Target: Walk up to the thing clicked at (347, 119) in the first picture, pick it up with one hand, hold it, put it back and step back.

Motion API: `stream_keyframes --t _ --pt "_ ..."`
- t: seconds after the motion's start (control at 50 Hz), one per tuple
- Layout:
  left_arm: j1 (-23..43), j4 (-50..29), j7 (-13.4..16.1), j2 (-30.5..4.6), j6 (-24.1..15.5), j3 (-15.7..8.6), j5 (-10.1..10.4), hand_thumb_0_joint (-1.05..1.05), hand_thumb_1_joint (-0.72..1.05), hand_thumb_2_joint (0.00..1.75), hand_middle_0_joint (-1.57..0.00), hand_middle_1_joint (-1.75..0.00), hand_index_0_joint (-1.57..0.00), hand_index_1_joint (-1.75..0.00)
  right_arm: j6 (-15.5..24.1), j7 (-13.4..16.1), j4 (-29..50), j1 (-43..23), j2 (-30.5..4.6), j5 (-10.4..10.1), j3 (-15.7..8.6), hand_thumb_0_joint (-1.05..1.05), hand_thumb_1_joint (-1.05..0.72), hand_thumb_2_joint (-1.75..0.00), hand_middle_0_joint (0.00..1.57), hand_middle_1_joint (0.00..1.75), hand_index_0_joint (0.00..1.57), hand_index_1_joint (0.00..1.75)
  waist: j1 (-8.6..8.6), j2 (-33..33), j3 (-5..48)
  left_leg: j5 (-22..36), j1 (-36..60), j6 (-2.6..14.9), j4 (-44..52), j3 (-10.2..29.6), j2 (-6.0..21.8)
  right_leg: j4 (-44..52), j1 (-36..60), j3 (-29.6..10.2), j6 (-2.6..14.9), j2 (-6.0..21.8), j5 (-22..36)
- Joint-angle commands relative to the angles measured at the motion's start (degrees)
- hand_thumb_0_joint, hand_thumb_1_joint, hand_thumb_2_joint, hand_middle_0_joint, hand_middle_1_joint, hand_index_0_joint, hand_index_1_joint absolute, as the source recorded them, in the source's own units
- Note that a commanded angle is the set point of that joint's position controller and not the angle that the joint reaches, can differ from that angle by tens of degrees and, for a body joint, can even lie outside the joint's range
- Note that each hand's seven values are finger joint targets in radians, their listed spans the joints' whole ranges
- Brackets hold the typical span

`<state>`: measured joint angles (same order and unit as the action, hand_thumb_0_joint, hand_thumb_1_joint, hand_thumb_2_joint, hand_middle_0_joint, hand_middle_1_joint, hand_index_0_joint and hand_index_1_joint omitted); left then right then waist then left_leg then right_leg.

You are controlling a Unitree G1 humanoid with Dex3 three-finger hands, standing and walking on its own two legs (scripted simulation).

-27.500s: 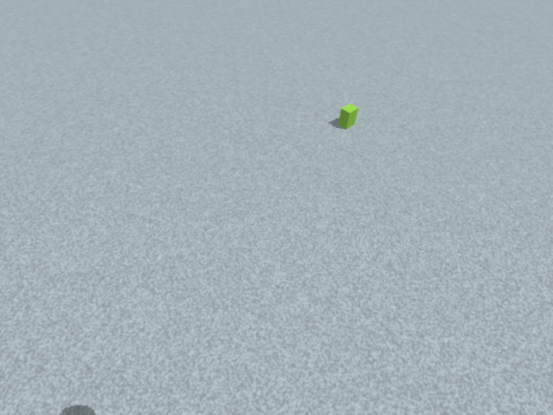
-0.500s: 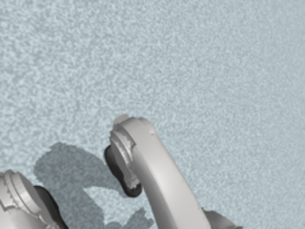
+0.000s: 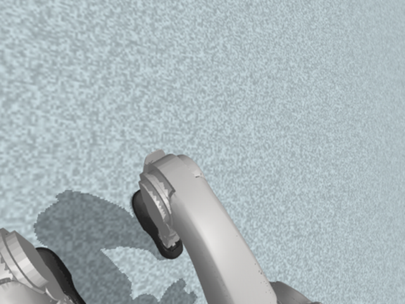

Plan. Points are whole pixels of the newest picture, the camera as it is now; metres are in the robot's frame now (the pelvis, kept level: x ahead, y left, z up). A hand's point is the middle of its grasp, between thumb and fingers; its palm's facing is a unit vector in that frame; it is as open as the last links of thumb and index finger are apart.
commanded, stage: open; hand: left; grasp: from above
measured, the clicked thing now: out of the picture +0.47 +0.35 -0.27
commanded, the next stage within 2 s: withdraw in 0.78 s
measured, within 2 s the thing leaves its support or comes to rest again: neither
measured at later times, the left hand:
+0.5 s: hand out of the picture +0.47 +0.34 -0.22, palm faces -0.06 -0.43 -0.90, open 13.2 cm
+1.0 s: hand out of the picture +0.47 +0.34 -0.22, palm faces -0.03 -0.43 -0.90, open 13.5 cm
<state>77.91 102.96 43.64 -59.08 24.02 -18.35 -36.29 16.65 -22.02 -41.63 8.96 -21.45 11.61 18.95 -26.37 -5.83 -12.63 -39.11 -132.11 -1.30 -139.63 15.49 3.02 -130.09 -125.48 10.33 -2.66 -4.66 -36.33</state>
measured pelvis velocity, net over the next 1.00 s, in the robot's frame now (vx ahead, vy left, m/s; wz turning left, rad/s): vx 0.00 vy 0.00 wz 0.00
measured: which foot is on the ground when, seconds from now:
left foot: down 0.00-1.00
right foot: down 0.00-1.00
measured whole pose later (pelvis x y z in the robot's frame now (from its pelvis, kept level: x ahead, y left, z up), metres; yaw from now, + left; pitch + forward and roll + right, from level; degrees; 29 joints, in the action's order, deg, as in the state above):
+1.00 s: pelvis +0.00 +0.00 +0.00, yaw +0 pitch +30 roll -14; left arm 78.6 100.5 42.9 -60.0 24.7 -18.1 -35.7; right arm 17.6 -22.2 -40.8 8.8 -21.9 11.3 19.0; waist -26.0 -6.3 -13.1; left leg -39.2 -131.8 -1.6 -139.1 15.8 2.9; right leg -129.4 -125.1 10.6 -2.5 -4.5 -36.5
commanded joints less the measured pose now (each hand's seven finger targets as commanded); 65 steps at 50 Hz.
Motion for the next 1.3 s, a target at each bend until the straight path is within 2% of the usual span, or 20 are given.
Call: stream_keyframes --t 0.0,0.1,0.2,0.34,0.44,0.5,0.58,0.66,0.74,0.82,0.86,0.92,1.0,1.08,1.14,1.2,1.22,1.24,1.26,1.28 --pt "14.9 -7.3 2.6 -11.6 -0.5 1.8 -1.4 0.00 -0.21 0.86 -0.38 -0.80 -0.36 -0.83 0.3 0.1 -1.8 13.5 -19.3 0.0 -4.3 0.00 -0.90 -0.90 0.20 0.30 0.20 0.30 -3.22 31.4 39.0 10.8 28.7 0.99 13.6 -4.9 1.8 12.4 24.2 4.9 2.80 -1.0 14.9" --pt "16.0 -7.7 2.8 -10.9 -0.5 2.3 -1.1 0.00 -0.30 0.88 -0.30 -0.87 -0.29 -0.88 0.4 0.0 -2.5 14.5 -19.7 0.1 -4.5 0.00 -0.90 -0.90 0.20 0.30 0.20 0.30 -3.77 32.2 38.5 10.6 29.6 0.89 13.4 -5.0 1.9 12.8 24.5 5.0 2.75 -1.0 15.3" --pt "15.9 -7.0 2.3 -11.0 -0.1 2.9 -2.0 0.00 -0.36 0.96 -0.24 -0.94 -0.22 -0.96 0.6 0.1 -3.2 14.4 -19.6 -0.3 -4.7 0.00 -0.90 -0.90 0.20 0.30 0.20 0.30 -3.92 32.3 37.3 9.0 29.2 0.83 14.1 -4.5 1.8 12.9 22.6 5.4 2.90 -0.9 13.7" --pt "15.2 -6.1 2.0 -8.3 0.3 3.7 -1.3 0.00 -0.44 1.00 -0.16 -1.02 -0.15 -1.03 0.5 -0.2 -2.6 15.6 -19.9 -0.6 -4.8 0.00 -0.90 -0.90 0.20 0.30 0.20 0.30 -4.32 31.3 37.4 12.3 30.3 0.64 13.8 -4.1 2.1 12.5 22.9 5.8 2.86 -0.9 16.5" --pt "14.7 -6.5 1.4 -8.9 0.8 4.0 -0.7 0.00 -0.51 1.03 -0.10 -1.05 -0.09 -1.07 0.5 -0.3 -1.8 14.9 -19.6 -0.6 -4.5 0.00 -0.90 -0.90 0.20 0.30 0.20 0.30 -4.02 30.4 37.0 11.5 29.1 0.92 13.7 -4.5 1.7 12.6 22.9 5.3 2.66 -1.2 15.8" --pt "15.2 -6.7 2.0 -10.1 0.4 3.4 -1.3 0.00 -0.56 1.04 -0.08 -1.02 -0.06 -1.05 0.6 -0.2 -2.5 15.0 -20.0 -0.8 -4.5 0.00 -0.90 -0.90 0.20 0.30 0.20 0.30 -3.67 31.0 37.2 10.9 29.5 0.79 14.2 -4.0 1.8 12.5 22.6 5.5 2.81 -1.1 15.6" --pt "14.7 -8.0 2.3 -11.3 0.3 2.9 -1.9 0.00 -0.54 1.10 -0.10 -1.05 -0.07 -1.09 0.6 -0.3 -1.9 14.1 -19.9 -0.7 -4.5 0.00 -0.90 -0.90 0.20 0.30 0.20 0.30 -3.33 32.1 36.8 9.5 29.7 0.88 14.6 -4.2 1.8 12.7 22.2 5.4 2.97 -0.8 14.1" --pt "14.8 -8.9 2.7 -12.0 0.1 1.9 -1.0 0.00 -0.51 1.14 -0.11 -1.09 -0.08 -1.12 0.6 -0.4 -1.6 14.3 -19.9 -0.4 -4.3 0.00 -0.90 -0.90 0.20 0.30 0.20 0.30 -3.18 31.8 38.7 11.4 28.9 1.06 13.6 -5.3 1.8 13.1 25.0 4.9 2.68 -1.0 15.7" --pt "14.6 -7.9 2.4 -11.0 0.1 2.2 -0.2 0.00 -0.53 1.17 -0.12 -1.09 -0.07 -1.13 0.8 -0.3 -1.7 14.6 -20.0 -0.5 -4.3 0.00 -0.90 -0.90 0.20 0.30 0.20 0.30 -3.82 30.9 39.2 11.3 28.5 1.13 13.2 -5.0 1.9 13.2 25.4 5.0 2.44 -1.2 15.9" --pt "14.7 -7.4 1.7 -12.1 0.2 2.4 -0.6 0.00 -0.49 1.16 -0.12 -1.12 -0.09 -1.14 0.8 0.1 -2.3 14.4 -20.0 -0.5 -4.3 0.00 -0.90 -0.90 0.20 0.30 0.20 0.30 -3.60 30.6 38.2 9.2 27.2 1.22 13.4 -5.2 1.8 13.7 24.7 4.8 2.44 -1.3 13.5" --pt "14.3 -7.5 1.6 -11.5 0.2 2.5 -0.7 0.00 -0.48 1.16 -0.11 -1.14 -0.09 -1.16 0.9 0.1 -1.6 14.4 -20.1 -0.6 -4.3 0.00 -0.90 -0.90 0.20 0.30 0.20 0.30 -3.73 30.3 38.7 10.5 27.8 1.15 13.3 -5.3 1.7 13.4 25.4 4.9 2.47 -1.3 14.9" --pt "15.2 -9.4 1.4 -12.4 0.2 2.4 -1.3 0.00 -0.53 0.97 -0.05 -1.01 -0.08 -0.98 0.8 0.1 -1.6 14.7 -19.6 -0.6 -4.3 0.00 -0.90 -0.90 0.20 0.30 0.20 0.30 -3.15 31.3 39.8 11.3 28.7 1.07 13.5 -5.2 1.7 13.4 25.4 4.8 2.51 -1.1 15.4" --pt "18.0 -13.7 0.8 -13.7 0.5 2.1 -2.6 0.00 -0.53 0.97 -0.05 -1.00 -0.08 -0.98 0.9 0.4 -2.2 15.0 -19.5 -1.2 -5.6 0.00 -0.90 -0.90 0.20 0.30 0.20 0.30 -1.67 35.3 43.1 12.2 32.0 0.57 14.1 -5.7 1.9 13.5 25.4 4.5 2.86 -1.2 16.0" --pt "21.3 -25.7 -1.6 -14.6 1.5 1.1 -5.0 0.00 -0.54 0.98 -0.06 -0.99 -0.07 -0.98 0.3 0.5 -2.7 16.8 -18.4 -2.7 -8.3 0.00 -0.90 -0.90 0.20 0.30 0.20 0.30 1.49 41.7 51.7 16.4 36.9 0.17 14.7 -7.1 1.9 13.3 25.4 3.7 3.50 -1.1 18.6" --pt "16.1 -30.1 -6.4 -8.5 3.4 3.7 -6.5 0.00 -0.56 0.98 -0.06 -0.99 -0.07 -0.98 -0.1 1.2 -2.0 16.6 -16.8 -4.8 -11.6 0.00 -0.90 -0.90 0.20 0.30 0.20 0.30 4.80 43.2 58.7 18.9 38.9 0.07 15.9 -7.8 1.4 12.7 25.9 3.0 4.16 -1.4 20.1" --pt "5.9 -29.7 -12.9 -1.7 5.4 7.3 -9.0 0.00 -0.55 0.98 -0.07 -0.99 -0.07 -0.98 -1.2 1.2 -3.8 16.4 -12.8 -6.4 -13.3 0.00 -0.91 -0.90 0.20 0.30 0.20 0.30 8.71 41.1 55.9 18.7 35.5 0.29 16.5 -8.6 0.6 11.7 21.0 2.4 4.73 -1.6 17.9" --pt "3.6 -29.5 -14.5 1.0 5.8 8.5 -9.0 0.00 -0.55 0.98 -0.07 -0.99 -0.08 -0.98 -1.6 1.2 -4.1 17.0 -12.8 -6.9 -14.3 0.00 -0.91 -0.90 0.20 0.30 0.20 0.30 9.14 40.0 56.1 18.8 35.4 0.31 17.2 -8.7 0.7 11.8 20.6 2.4 4.86 -2.1 17.9" --pt "2.1 -28.1 -16.3 5.1 6.1 11.0 -9.0 0.00 -0.54 0.98 -0.08 -0.99 -0.09 -0.98 -2.1 1.3 -4.6 17.7 -12.1 -7.0 -14.6 0.00 -0.91 -0.90 0.20 0.30 0.20 0.30 8.23 36.0 53.3 17.5 33.5 0.83 17.6 -9.1 0.6 13.1 21.1 2.0 4.63 -2.3 17.3" --pt "1.0 -27.8 -18.0 7.1 6.1 12.2 -9.4 0.00 -0.53 0.97 -0.09 -0.99 -0.09 -0.98 -2.6 1.5 -5.0 18.7 -12.2 -7.2 -14.9 0.00 -0.91 -0.90 0.20 0.30 0.20 0.30 7.82 31.6 51.2 16.8 31.7 1.33 17.8 -9.2 0.5 13.9 21.1 1.9 4.31 -2.5 17.0" --pt "2.4 -28.9 -19.7 7.9 5.7 13.2 -9.7 0.00 -0.52 0.97 -0.08 -0.99 -0.09 -0.98 -3.0 1.9 -5.4 19.4 -12.7 -7.1 -15.4 0.00 -0.90 -0.90 0.20 0.30 0.20 0.30 6.58 29.1 49.8 15.2 28.9 1.86 18.3 -9.4 0.4 14.7 21.3 1.5 4.11 -2.5 16.2"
